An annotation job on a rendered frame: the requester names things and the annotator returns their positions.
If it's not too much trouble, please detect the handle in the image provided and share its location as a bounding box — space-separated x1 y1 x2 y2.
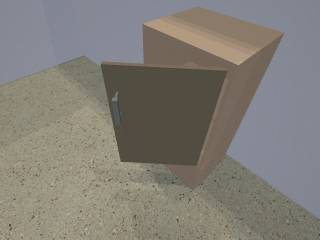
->
111 91 123 126

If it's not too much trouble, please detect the cupboard door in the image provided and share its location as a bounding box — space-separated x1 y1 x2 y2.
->
100 61 227 166

